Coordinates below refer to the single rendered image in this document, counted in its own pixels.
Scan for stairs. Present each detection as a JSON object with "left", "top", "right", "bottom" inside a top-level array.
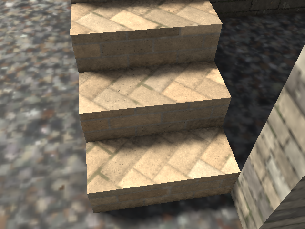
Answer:
[{"left": 70, "top": 0, "right": 241, "bottom": 213}]

